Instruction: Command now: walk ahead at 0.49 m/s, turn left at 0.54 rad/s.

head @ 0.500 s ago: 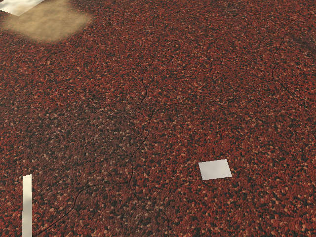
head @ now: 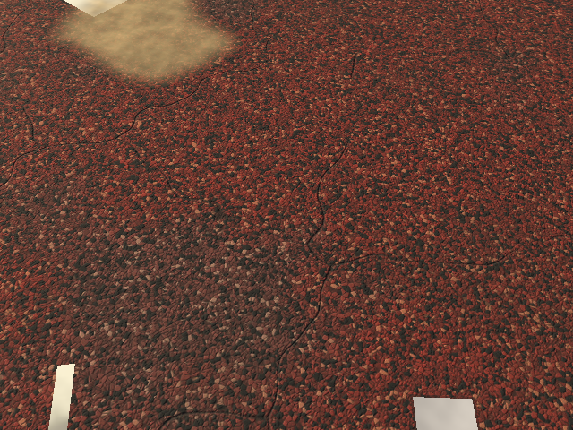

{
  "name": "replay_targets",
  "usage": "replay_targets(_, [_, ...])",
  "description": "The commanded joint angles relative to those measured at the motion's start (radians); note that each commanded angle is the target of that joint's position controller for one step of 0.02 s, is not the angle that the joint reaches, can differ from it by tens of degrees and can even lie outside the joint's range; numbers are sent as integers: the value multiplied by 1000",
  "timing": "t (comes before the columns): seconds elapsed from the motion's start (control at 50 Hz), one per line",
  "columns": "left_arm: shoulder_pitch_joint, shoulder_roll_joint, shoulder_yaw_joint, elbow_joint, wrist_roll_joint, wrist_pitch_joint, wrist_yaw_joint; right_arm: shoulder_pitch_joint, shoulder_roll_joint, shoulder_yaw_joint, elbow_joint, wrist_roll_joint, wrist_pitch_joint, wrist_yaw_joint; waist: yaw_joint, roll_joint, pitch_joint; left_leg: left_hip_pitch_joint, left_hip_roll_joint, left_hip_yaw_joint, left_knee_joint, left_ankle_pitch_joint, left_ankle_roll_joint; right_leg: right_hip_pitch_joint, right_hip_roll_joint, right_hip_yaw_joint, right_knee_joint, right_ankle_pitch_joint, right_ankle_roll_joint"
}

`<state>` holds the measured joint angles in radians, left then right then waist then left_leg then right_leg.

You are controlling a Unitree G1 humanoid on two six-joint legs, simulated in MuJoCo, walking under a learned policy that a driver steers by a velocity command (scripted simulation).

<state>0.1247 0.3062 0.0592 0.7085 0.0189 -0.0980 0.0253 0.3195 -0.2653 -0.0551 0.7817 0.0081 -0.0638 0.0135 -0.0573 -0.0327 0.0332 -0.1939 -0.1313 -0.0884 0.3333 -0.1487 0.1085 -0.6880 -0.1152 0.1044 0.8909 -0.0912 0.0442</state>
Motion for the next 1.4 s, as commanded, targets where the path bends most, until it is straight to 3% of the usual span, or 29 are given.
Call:
replay_targets(0.02, [-58, 41, 8, -76, -1, -13, -4, -29, -178, -46, -74, 12, -11, -21, 10, 89, -12, -96, 213, -199, -141, 29, 126, 91, 48, -25, -197, 178, 23])
replay_targets(0.14, [-196, 64, 8, -125, -24, -39, -39, 67, -172, -47, -48, 22, 16, -35, -32, 105, -13, 46, 246, -314, -16, -7, 107, 150, 109, -4, -407, 146, 9])
replay_targets(0.18, [-163, 88, 18, -122, -28, -47, -44, 59, -177, -51, -52, 17, 25, -38, -4, 143, -26, 87, 261, -364, 49, 59, 93, 214, 119, -4, -432, 46, -15])
replay_targets(0.22, [2, 130, 41, -86, -23, -55, -33, 34, -142, -40, -66, 13, 27, -33, 85, 152, -112, 50, 205, -339, 203, 166, 49, 473, 98, -19, -490, 32, -77])
replay_targets(0.24, [158, 185, 56, -74, -6, -56, -23, 29, -83, -17, -87, -1, 22, -26, 153, 64, -260, -73, 148, -256, 470, 72, 11, 748, -65, 123, -451, -9, -149])
replay_targets(0.26, [256, 254, 76, -36, 2, -40, -24, 170, -27, 2, -112, 25, 12, -25, 101, -261, -393, -439, 1, -109, 784, -401, -62, 1093, -291, 562, -507, -190, -316])
replay_targets(0.28, [255, 163, 58, -37, -21, -33, -33, 169, -125, -12, -91, 34, 9, -29, 118, -208, -340, -570, 87, -116, 924, -425, -76, 1064, -313, 680, -563, -387, -308])
replay_targets(0.3, [219, 100, 40, -43, -22, -27, -31, 65, -179, -27, -96, 28, 12, -30, 146, -103, -202, -600, 117, -108, 962, -326, -85, 942, -259, 531, -583, -370, -264])
replay_targets(0.32, [173, 83, 31, -42, -13, -20, -33, 4, -166, -26, -107, 16, 14, -31, 133, -29, -119, -576, 145, -73, 946, -253, -93, 818, -209, 403, -601, -247, -240])
replay_targets(0.36, [133, 54, 18, -25, -3, -17, -35, -45, -131, -26, -128, 8, 10, -21, 92, -45, -32, -523, 187, -61, 860, -184, -95, 655, -136, 252, -653, -75, -232])
replay_targets(0.52, [156, 125, 36, 42, -34, -14, -36, -199, -44, 14, -172, -1, -3, 8, 99, -40, -6, -427, 221, 47, 416, 66, -111, 558, -86, 12, -750, 139, -252])
replay_targets(0.64, [248, 164, 41, 103, -52, 12, -33, -336, -83, 5, -220, 12, -13, 25, 120, -55, 18, -347, 182, 72, 226, 94, -72, 653, -140, -5, -705, 156, -212])
replay_targets(0.7, [244, 164, 36, 116, -53, 29, -26, -153, -147, -32, -170, 1, -15, 18, 4, -39, -92, -27, 126, 120, 143, 66, -13, 634, -91, -63, -457, 448, -161])
replay_targets(0.72, [240, 127, 17, 102, -38, 27, -25, 14, -203, -56, -135, -6, -12, 6, -73, 1, -207, 240, 218, 29, 170, 74, 29, 483, -43, -94, -223, 334, -125])
replay_targets(0.74, [330, 16, -20, 68, -24, 12, -29, 115, -309, -78, -124, -25, -4, -3, -58, 245, -359, 604, 499, -399, 127, -56, 169, 93, 108, -147, 181, -154, -50])
replay_targets(0.76, [322, 60, -11, 86, -40, -3, -29, 140, -240, -61, -118, -15, -2, -2, -77, 258, -412, 578, 548, -617, 1, -182, 199, -18, 131, 4, 339, -491, -54])
replay_targets(0.78, [247, 134, 14, 64, -67, -7, -33, 81, -193, -42, -113, -8, -6, 1, -65, 193, -246, 450, 516, -475, -23, -222, 153, -94, 82, 23, 391, -432, -65])
replay_targets(0.84, [194, 106, 20, 60, -46, 19, -24, -90, -98, -16, -111, -15, -25, 10, 35, 161, -60, 118, 399, -173, -128, -68, 88, 6, -19, -5, 272, -216, -58])
replay_targets(0.96, [155, 42, 17, 47, -43, 56, -23, -97, -112, -33, -47, -30, -60, -2, 65, 94, -2, 57, 371, 74, -208, 210, 85, -10, -13, 30, 129, 22, -27])
replay_targets(1.14, [-115, 6, -8, -79, -39, 47, -82, 16, -178, -51, 30, -2, -14, -25, -28, 53, 78, 279, 413, 242, -166, 338, 46, -56, 21, -114, -246, 109, -83])
replay_targets(1.2, [-96, 36, 8, -110, -41, 51, -96, 3, -212, -60, 29, 5, 12, -35, 15, 100, 20, 339, 418, 285, -15, 744, 16, 58, 94, -196, -264, -35, -133])
replay_targets(1.24, [78, 102, 45, -82, -44, 58, -90, -16, -234, -65, 20, 8, 27, -46, 122, 125, -92, 301, 396, 308, 255, 960, -12, 307, 171, -231, -281, -94, -185])
replay_targets(1.26, [245, 161, 79, -43, -44, 63, -74, -32, -226, -58, 10, 10, 25, -50, 214, 87, -174, 145, 355, 321, 496, 821, -50, 584, 178, -177, -359, -34, -229])
replay_targets(1.28, [311, 276, 105, -29, -45, 69, -52, 51, -105, -21, -33, -28, 5, -39, 159, -151, -272, -283, 227, 304, 868, 48, -111, 977, -79, 256, -353, -34, -368])
replay_targets(1.3, [303, 268, 93, -62, -43, 55, -56, 37, -85, 0, -60, -17, -39, -21, 143, -158, -423, -519, 69, 69, 1082, -462, -129, 1135, -236, 742, -534, -180, -515])
replay_targets(1.32, [293, 190, 70, -57, -34, 45, -59, -99, -166, -23, -88, 25, -68, -6, 195, -57, -331, -622, 134, -21, 1093, -384, -105, 1080, -206, 625, -588, -174, -444])
replay_targets(1.34, [243, 159, 61, -56, -35, 37, -58, -140, -160, -19, -109, 35, -82, -4, 161, -20, -205, -629, 177, -8, 1013, -291, -87, 935, -166, 481, -594, -114, -402])
replay_targets(1.36, [172, 131, 52, -66, -38, 35, -57, -135, -151, -20, -96, 14, -84, -11, 109, 44, -128, -575, 216, -1, 917, -234, -93, 781, -119, 372, -602, -17, -366])
replay_targets(1.4, [99, 92, 38, -97, -22, 34, -49, -102, -160, -31, -86, -12, -61, -14, 47, 10, -81, -445, 249, -1, 821, -170, -117, 593, -62, 270, -645, 117, -349])
